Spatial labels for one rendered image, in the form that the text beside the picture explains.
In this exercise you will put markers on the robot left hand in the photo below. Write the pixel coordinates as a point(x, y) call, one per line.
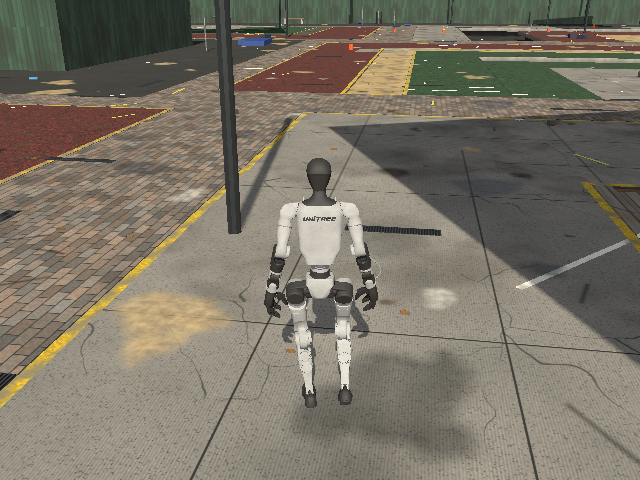
point(269, 302)

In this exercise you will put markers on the left robot forearm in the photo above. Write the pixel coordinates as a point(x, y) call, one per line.
point(275, 272)

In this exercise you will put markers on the robot right foot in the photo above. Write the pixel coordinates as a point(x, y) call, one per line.
point(345, 395)

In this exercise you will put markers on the robot right hand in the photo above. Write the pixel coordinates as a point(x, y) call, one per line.
point(372, 295)

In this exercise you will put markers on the right robot upper arm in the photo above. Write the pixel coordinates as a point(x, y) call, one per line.
point(351, 211)

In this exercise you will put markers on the right robot shin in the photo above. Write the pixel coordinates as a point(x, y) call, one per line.
point(344, 357)

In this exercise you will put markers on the right robot forearm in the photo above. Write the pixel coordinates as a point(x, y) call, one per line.
point(365, 268)

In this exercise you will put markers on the left robot upper arm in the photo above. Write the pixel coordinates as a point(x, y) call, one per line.
point(287, 212)

